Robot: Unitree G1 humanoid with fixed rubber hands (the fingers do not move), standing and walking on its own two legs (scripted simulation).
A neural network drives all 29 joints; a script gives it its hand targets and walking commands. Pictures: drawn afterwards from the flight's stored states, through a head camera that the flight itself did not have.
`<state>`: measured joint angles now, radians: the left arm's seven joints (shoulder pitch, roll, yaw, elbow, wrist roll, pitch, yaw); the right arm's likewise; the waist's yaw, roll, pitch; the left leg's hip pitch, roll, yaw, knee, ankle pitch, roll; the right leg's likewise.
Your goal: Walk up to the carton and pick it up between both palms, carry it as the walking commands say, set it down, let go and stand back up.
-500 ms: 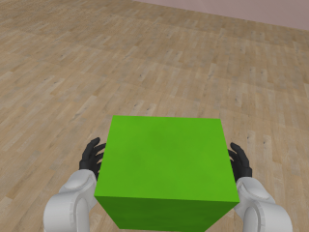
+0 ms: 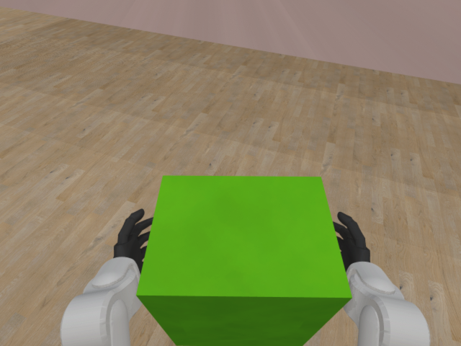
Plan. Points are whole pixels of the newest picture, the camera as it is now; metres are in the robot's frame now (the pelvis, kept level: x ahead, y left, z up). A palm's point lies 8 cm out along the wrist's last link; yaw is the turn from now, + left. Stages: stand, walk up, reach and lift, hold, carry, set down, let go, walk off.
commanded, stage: carry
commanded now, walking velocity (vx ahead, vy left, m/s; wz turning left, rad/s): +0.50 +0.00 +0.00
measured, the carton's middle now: (240, 271) +0.25 +0.01 +0.03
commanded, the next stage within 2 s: none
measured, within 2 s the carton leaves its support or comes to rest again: neither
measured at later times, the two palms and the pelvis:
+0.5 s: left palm (173, 136) +0.49 +0.17 +0.12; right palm (325, 147) +0.50 -0.15 +0.11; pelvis +0.27 +0.00 +0.02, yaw +0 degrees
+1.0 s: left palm (170, 120) +0.61 +0.21 +0.08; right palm (300, 126) +0.62 -0.12 +0.08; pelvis +0.36 +0.04 +0.03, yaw +0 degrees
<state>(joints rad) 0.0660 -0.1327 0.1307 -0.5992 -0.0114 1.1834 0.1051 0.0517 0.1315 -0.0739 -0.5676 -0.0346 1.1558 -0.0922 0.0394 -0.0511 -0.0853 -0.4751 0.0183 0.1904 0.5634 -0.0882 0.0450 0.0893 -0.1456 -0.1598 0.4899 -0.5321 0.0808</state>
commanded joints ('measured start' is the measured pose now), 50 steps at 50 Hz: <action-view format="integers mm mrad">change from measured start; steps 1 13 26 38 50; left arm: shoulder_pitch -430 -329 -299 -376 -427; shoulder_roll -679 -781 -541 -491 -507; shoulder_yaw -736 -765 -587 -570 -519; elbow -30 -104 176 197 294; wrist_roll -251 -209 -140 -95 -70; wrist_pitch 43 -53 -71 -155 -313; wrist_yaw -111 -105 -119 -115 -126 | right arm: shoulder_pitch -335 -361 -299 -295 -353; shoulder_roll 666 752 527 496 526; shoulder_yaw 632 694 547 470 421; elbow -36 -172 89 232 295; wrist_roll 231 309 152 130 99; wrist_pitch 43 -43 -57 -142 -293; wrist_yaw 70 142 88 108 114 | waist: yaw -66 -33 -23 -33 -49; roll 289 217 -204 164 140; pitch -182 -206 -280 -260 -239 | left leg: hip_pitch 620 525 32 492 532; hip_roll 401 223 -12 150 144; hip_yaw -692 -71 -119 -104 -117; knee -327 -295 71 -44 9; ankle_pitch -161 642 -404 829 905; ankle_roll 271 78 -62 -59 -56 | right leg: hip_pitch -717 -564 151 -318 -342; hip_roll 100 77 -167 18 47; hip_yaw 97 23 163 -51 -96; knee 755 164 -26 107 73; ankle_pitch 22 405 1577 715 687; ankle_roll -37 -16 -157 -9 7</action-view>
